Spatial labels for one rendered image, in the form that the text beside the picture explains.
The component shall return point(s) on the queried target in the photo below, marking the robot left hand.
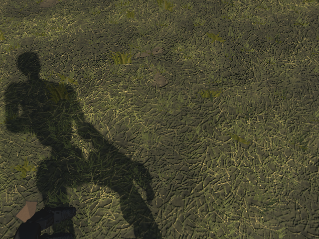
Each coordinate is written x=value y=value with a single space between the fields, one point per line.
x=41 y=220

